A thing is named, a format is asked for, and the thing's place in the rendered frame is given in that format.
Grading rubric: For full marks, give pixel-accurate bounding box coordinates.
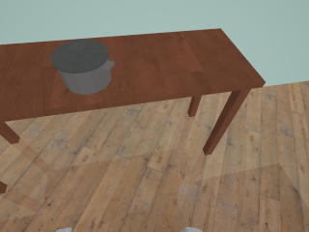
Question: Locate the pot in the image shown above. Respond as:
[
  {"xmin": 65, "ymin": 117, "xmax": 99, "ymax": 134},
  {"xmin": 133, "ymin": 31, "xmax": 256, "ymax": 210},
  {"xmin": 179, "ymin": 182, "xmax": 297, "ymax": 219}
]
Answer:
[{"xmin": 58, "ymin": 58, "xmax": 115, "ymax": 95}]

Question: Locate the knob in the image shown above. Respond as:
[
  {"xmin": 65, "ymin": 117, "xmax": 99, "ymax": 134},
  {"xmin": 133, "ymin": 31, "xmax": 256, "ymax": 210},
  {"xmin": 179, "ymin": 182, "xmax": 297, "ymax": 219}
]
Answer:
[{"xmin": 69, "ymin": 42, "xmax": 89, "ymax": 56}]

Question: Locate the lid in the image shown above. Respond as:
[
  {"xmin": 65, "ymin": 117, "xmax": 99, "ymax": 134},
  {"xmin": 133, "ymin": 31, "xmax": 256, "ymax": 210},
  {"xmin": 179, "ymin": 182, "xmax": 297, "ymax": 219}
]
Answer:
[{"xmin": 50, "ymin": 39, "xmax": 109, "ymax": 73}]

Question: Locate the table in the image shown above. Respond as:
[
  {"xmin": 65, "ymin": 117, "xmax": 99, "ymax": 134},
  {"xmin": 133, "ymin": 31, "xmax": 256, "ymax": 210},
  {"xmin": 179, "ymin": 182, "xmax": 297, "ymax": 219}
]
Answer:
[{"xmin": 0, "ymin": 28, "xmax": 266, "ymax": 194}]

